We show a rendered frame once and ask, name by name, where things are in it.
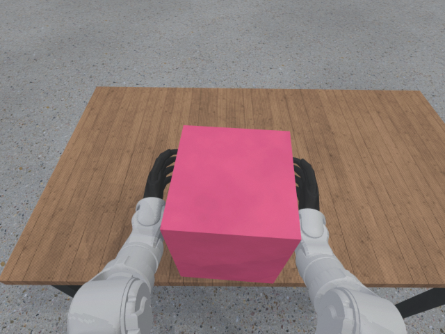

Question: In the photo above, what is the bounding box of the carton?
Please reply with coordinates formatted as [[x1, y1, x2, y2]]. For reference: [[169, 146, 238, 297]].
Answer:
[[160, 125, 302, 284]]

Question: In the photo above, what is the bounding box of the robot left forearm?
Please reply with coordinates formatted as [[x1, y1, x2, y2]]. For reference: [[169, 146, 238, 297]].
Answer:
[[67, 197, 165, 334]]

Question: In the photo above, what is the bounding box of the robot right upper arm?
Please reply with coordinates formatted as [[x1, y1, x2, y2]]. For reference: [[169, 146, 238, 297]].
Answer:
[[316, 287, 407, 334]]

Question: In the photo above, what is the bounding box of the robot left upper arm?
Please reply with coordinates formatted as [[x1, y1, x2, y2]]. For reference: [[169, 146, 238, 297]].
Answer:
[[68, 277, 153, 334]]

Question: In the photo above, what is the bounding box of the table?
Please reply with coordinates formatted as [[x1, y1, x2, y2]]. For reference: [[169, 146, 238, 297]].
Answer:
[[0, 86, 445, 319]]

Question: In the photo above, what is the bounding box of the robot left hand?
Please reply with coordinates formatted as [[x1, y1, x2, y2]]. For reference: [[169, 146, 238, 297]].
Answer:
[[143, 149, 178, 199]]

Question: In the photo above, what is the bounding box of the robot right forearm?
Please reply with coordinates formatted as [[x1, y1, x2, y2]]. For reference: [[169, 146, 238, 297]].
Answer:
[[294, 208, 407, 332]]

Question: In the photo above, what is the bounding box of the robot right hand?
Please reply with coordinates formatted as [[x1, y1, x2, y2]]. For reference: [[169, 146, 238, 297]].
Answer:
[[293, 157, 320, 211]]

